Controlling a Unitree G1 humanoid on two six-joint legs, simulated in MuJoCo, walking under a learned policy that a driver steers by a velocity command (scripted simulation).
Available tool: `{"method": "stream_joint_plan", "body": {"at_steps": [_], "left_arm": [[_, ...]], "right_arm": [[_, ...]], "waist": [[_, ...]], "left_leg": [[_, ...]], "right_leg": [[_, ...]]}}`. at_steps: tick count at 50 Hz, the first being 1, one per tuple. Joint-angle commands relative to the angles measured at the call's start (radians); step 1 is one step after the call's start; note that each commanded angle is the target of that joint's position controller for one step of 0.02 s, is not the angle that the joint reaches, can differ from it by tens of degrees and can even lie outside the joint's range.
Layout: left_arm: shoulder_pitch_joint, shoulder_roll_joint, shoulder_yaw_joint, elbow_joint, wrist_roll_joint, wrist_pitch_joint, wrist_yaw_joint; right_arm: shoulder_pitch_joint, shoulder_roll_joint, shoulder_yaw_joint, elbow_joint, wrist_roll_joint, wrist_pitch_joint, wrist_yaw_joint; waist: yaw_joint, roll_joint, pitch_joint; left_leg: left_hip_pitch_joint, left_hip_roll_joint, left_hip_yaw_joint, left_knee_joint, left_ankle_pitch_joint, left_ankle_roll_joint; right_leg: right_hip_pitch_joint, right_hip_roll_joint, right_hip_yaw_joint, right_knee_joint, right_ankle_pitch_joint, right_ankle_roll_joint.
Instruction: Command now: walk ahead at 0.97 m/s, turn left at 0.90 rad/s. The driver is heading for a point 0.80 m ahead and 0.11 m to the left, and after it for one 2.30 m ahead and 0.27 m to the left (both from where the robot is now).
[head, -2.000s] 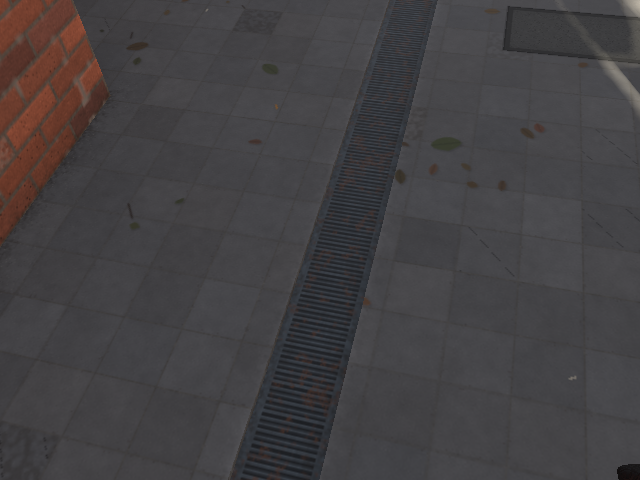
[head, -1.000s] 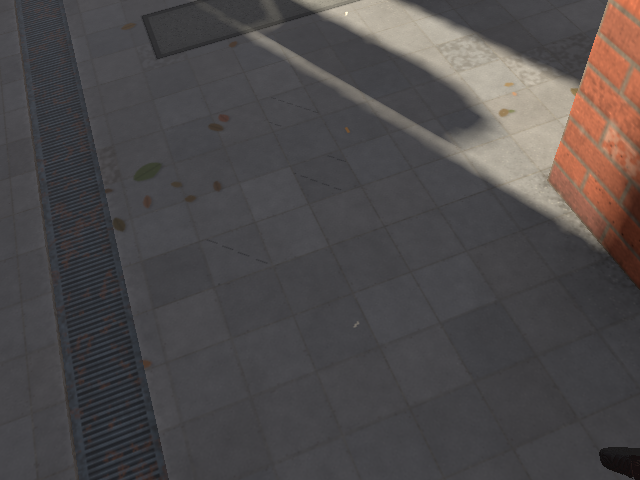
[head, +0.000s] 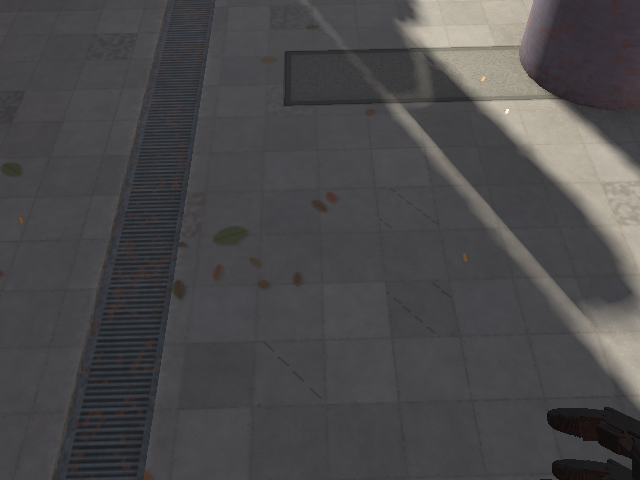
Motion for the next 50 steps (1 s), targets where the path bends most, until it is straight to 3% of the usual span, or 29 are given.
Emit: {"method": "stream_joint_plan", "body": {"at_steps": [1,2,3,4,5,6,7,9,10,13,16,20,21,23,24,25,26,27,28,30,32,35,39,43,44,45,46,48,50], "left_arm": [[-0.176,0.293,0.07,-0.134,-0.006,0.006,0.013],[-0.202,0.233,0.056,-0.149,-0.018,-0.013,0.003],[-0.121,0.03,-0.004,-0.2,0.011,-0.058,-0.018],[-0.112,0.065,-0.017,-0.277,-0.042,-0.105,-0.03],[-0.28,0.159,0.0,-0.301,-0.066,-0.126,-0.029],[-0.307,0.149,0.001,-0.315,-0.07,-0.127,-0.025],[-0.282,0.129,-0.002,-0.289,-0.045,-0.114,-0.019],[-0.221,0.138,0.008,-0.264,-0.025,-0.079,-0.022],[-0.228,0.14,0.011,-0.264,-0.018,-0.066,-0.021],[-0.418,0.09,-0.006,-0.34,0.021,-0.061,-0.021],[-0.553,0.04,-0.014,-0.387,-0.004,-0.07,-0.032],[-0.58,0.125,0.025,-0.398,-0.054,-0.08,-0.037],[-0.542,0.144,0.037,-0.388,-0.055,-0.084,-0.039],[-0.225,0.206,0.077,-0.324,-0.059,-0.08,-0.036],[0.006,0.239,0.077,-0.288,-0.048,-0.069,-0.024],[0.029,0.302,0.086,-0.22,-0.014,-0.067,-0.056],[-0.033,0.174,0.064,-0.256,-0.02,-0.065,-0.06],[-0.082,0.119,0.052,-0.246,-0.023,-0.054,-0.051],[-0.109,0.13,0.051,-0.233,-0.006,-0.045,-0.052],[-0.176,0.106,0.037,-0.209,0.012,-0.052,-0.055],[-0.191,0.044,0.011,-0.172,-0.012,-0.063,-0.063],[-0.196,0.137,0.027,-0.136,-0.043,-0.06,-0.053],[-0.126,0.2,0.049,-0.098,-0.055,-0.03,-0.027],[-0.162,0.197,0.059,-0.128,-0.058,-0.001,-0.012],[-0.176,0.15,0.044,-0.17,-0.042,0.004,-0.012],[0.021,0.035,0.012,-0.149,-0.032,0.018,-0.012],[0.133,0.099,0.017,-0.127,-0.051,0.037,-0.012],[-0.009,0.166,0.05,-0.149,-0.058,0.076,0.005],[-0.031,0.154,0.061,-0.164,-0.049,0.118,0.02]], "right_arm": [[0.409,-0.223,-0.102,0.023,0.007,0.011,-0.01],[0.554,-0.252,-0.121,0.083,0.006,0.027,-0.035],[0.481,-0.307,-0.115,0.066,-0.019,0.027,-0.045],[0.436,-0.262,-0.099,0.01,-0.053,0.001,-0.049],[0.457,-0.2,-0.094,0.013,-0.048,-0.018,-0.051],[0.401,-0.189,-0.087,0.023,-0.048,-0.037,-0.047],[0.328,-0.166,-0.079,0.013,-0.049,-0.051,-0.043],[0.235,-0.136,-0.068,0.0,-0.058,-0.054,-0.055],[0.228,-0.119,-0.062,0.011,-0.045,-0.052,-0.062],[0.25,-0.116,-0.055,0.043,-0.023,-0.049,-0.092],[0.314,-0.147,-0.069,0.084,-0.011,-0.037,-0.101],[0.351,-0.125,-0.07,0.125,-0.004,-0.031,-0.111],[0.361,-0.122,-0.071,0.138,-0.011,-0.024,-0.113],[0.319,-0.124,-0.062,0.131,-0.058,-0.011,-0.095],[0.311,-0.039,-0.03,0.105,-0.084,-0.015,-0.088],[0.556,0.071,0.003,0.098,0.003,-0.03,-0.078],[0.467,-0.042,0.0,0.119,0.027,-0.024,-0.093],[0.302,-0.11,-0.015,0.092,0.007,-0.025,-0.091],[0.182,-0.101,-0.013,0.069,-0.02,-0.032,-0.093],[0.125,-0.07,-0.015,0.039,-0.031,-0.043,-0.087],[0.152,-0.046,-0.011,0.05,-0.028,-0.029,-0.085],[0.078,0.001,0.015,0.013,-0.073,-0.042,-0.069],[-0.037,-0.042,0.005,-0.003,-0.075,-0.068,-0.042],[0.074,-0.127,-0.037,0.03,-0.09,-0.068,-0.072],[0.182,-0.18,-0.05,0.04,-0.106,-0.066,-0.086],[0.201,-0.188,-0.041,0.024,-0.125,-0.041,-0.095],[0.183,-0.146,-0.034,0.01,-0.097,-0.016,-0.083],[0.071,-0.071,-0.021,0.01,-0.058,0.007,-0.085],[-0.023,-0.07,-0.023,0.019,-0.075,0.012,-0.086]], "waist": [[-0.334,-0.203,-0.179],[-0.375,-0.068,-0.189],[-0.195,0.306,-0.202],[-0.178,0.245,-0.435],[-0.23,0.043,-0.295],[-0.15,-0.101,-0.136],[-0.088,-0.166,-0.072],[-0.012,-0.094,0.005],[-0.005,-0.074,0.032],[-0.066,-0.038,0.101],[-0.153,0.014,0.05],[-0.162,0.097,0.015],[-0.14,0.11,-0.006],[0.042,0.127,-0.204],[0.116,0.029,-0.372],[-0.045,-0.574,-0.492],[0.012,-0.416,-0.35],[0.038,-0.235,-0.192],[0.036,-0.034,-0.082],[-0.038,-0.044,0.0],[-0.083,-0.077,-0.022],[-0.09,-0.089,-0.01],[-0.06,-0.112,-0.048],[-0.15,-0.098,-0.116],[-0.187,-0.007,-0.231],[-0.111,0.23,-0.393],[-0.1,0.25,-0.518],[-0.085,0.103,-0.281],[-0.036,0.116,-0.172]], "left_leg": [[0.69,-0.112,0.024,-0.03,-0.087,0.096],[0.998,-0.06,-0.116,-0.147,-0.047,0.127],[1.182,0.073,-0.465,-0.119,-0.011,0.222],[1.284,0.247,-0.982,-0.407,-0.563,0.389],[1.145,0.238,-1.015,-0.557,-0.667,0.304],[0.945,0.223,-0.96,-0.59,-0.615,0.268],[0.777,0.185,-0.877,-0.58,-0.499,0.251],[0.548,0.089,-0.723,-0.603,-0.379,0.243],[0.478,0.063,-0.657,-0.61,-0.334,0.235],[0.273,-0.037,-0.483,-0.611,-0.135,0.192],[0.219,-0.07,-0.458,-0.582,-0.178,0.118],[0.525,0.007,-0.563,-0.456,-0.172,0.082],[0.607,0.036,-0.567,-0.4,-0.034,0.074],[0.642,0.021,-0.503,-0.058,0.349,0.02],[0.427,-0.017,-0.453,0.303,0.145,-0.001],[0.084,-0.151,-0.367,0.628,-0.496,-0.054],[-0.025,-0.051,-0.333,0.68,-0.408,-0.044],[-0.048,-0.027,-0.293,0.658,-0.341,-0.04],[-0.004,-0.007,-0.279,0.615,-0.317,-0.043],[0.068,0.029,-0.293,0.516,-0.318,-0.058],[0.104,0.04,-0.265,0.384,-0.353,-0.08],[0.186,0.031,-0.173,0.076,-0.211,-0.12],[0.416,-0.054,-0.184,-0.246,0.141,-0.116],[0.641,-0.025,-0.212,-0.372,0.256,-0.064],[0.861,0.123,-0.313,-0.319,0.545,-0.02],[1.08,0.426,-0.544,-0.228,0.953,0.122],[1.056,0.474,-0.652,-0.273,0.758,0.18],[0.835,0.354,-0.492,-0.386,0.347,0.135],[0.597,0.298,-0.366,-0.479,0.175,0.118]], "right_leg": [[-0.325,-0.243,0.079,0.56,1.728,-0.109],[-0.604,-0.125,0.093,0.929,1.012,-0.086],[-0.971,0.061,0.212,1.346,-0.081,-0.063],[-1.165,0.084,0.456,1.438,-0.047,-0.085],[-1.189,0.032,0.479,1.338,0.068,-0.115],[-1.169,0.002,0.47,1.219,0.138,-0.119],[-1.088,-0.037,0.481,1.142,0.168,-0.105],[-0.984,-0.071,0.484,1.038,0.194,-0.061],[-0.963,-0.085,0.466,0.964,0.198,-0.041],[-0.857,-0.05,0.37,0.67,0.409,0.003],[-0.648,0.031,0.33,0.384,0.646,0.013],[-0.682,0.015,0.412,0.22,0.625,0.008],[-0.67,0.011,0.401,0.22,0.579,-0.011],[-0.358,0.0,0.358,0.278,0.467,-0.086],[-0.015,-0.14,0.54,0.377,0.24,-0.132],[0.21,-0.368,1.201,0.072,-0.243,-0.313],[0.126,-0.355,1.265,-0.013,-0.445,-0.272],[-0.015,-0.309,1.076,-0.014,-0.288,-0.247],[-0.169,-0.259,0.923,-0.012,-0.007,-0.236],[-0.344,-0.221,0.737,0.004,0.511,-0.262],[-0.37,-0.192,0.598,0.017,0.851,-0.254],[-0.468,-0.162,0.506,-0.03,1.034,-0.27],[-0.488,-0.119,0.491,-0.025,0.856,-0.218],[-0.501,-0.063,0.524,0.24,0.808,-0.123],[-0.634,0.012,0.5,0.479,0.557,-0.082],[-0.846,0.106,0.44,0.818,-0.224,-0.028],[-0.867,0.063,0.46,0.974,-0.246,-0.014],[-0.971,-0.009,0.386,1.029,-0.096,0.026],[-0.897,-0.058,0.372,1.026,-0.014,0.054]]}}
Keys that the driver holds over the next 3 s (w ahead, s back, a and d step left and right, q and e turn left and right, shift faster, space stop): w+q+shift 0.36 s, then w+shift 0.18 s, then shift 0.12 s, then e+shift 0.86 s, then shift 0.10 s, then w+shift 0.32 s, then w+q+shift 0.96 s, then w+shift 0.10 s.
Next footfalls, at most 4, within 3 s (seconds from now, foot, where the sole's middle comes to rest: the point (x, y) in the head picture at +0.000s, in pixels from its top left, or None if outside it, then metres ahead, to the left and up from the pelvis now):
0.04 left None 0.23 0.05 -0.73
0.46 right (381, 375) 0.67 -0.04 -0.73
0.88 left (237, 308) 0.81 0.30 -0.73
1.30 right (351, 309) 0.83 0.04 -0.73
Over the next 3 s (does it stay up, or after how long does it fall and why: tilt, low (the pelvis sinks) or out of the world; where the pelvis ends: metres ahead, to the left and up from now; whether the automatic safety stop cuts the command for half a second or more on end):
stays up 1.62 0.13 0.04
